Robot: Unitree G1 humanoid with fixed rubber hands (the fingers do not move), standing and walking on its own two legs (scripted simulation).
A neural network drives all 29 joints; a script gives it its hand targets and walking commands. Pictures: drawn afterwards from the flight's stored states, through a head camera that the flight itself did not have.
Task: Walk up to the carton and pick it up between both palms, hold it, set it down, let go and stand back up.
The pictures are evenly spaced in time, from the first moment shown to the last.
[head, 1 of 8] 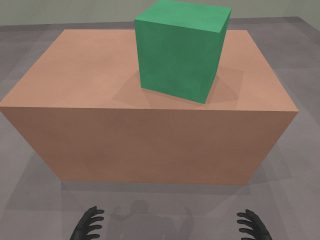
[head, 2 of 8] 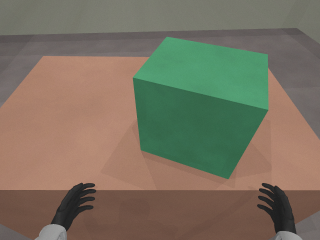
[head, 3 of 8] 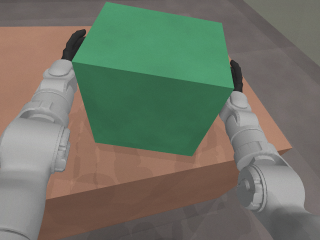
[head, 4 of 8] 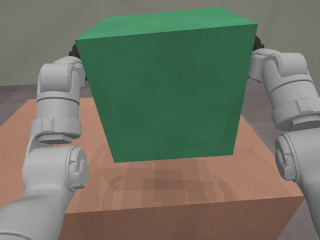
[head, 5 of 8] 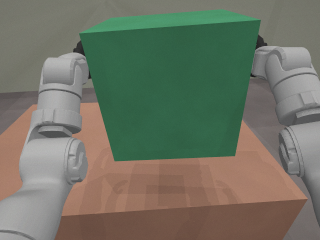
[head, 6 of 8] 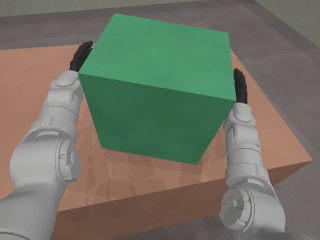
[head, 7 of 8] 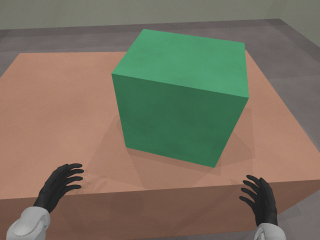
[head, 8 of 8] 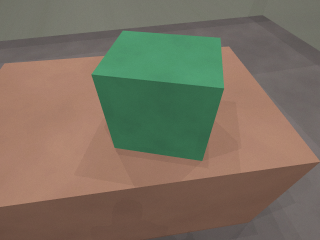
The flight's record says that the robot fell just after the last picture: no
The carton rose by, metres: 0.27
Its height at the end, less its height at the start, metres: +0.00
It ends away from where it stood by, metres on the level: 0.02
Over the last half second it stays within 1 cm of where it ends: yes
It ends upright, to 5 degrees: yes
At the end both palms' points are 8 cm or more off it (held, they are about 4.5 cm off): yes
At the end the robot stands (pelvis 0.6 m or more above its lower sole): yes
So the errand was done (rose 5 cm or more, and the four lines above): yes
